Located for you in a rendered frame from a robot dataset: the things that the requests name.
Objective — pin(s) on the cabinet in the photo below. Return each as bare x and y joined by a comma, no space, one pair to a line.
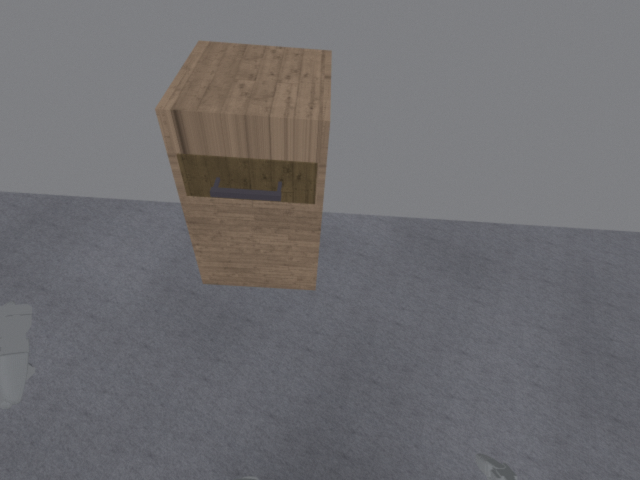
259,102

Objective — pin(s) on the drawer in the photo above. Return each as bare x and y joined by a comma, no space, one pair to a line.
298,179

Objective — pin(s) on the robot left hand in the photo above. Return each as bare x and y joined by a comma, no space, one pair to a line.
15,321

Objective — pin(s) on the robot right hand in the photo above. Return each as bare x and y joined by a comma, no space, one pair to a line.
493,469

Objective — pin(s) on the handle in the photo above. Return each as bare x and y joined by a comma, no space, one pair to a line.
215,191

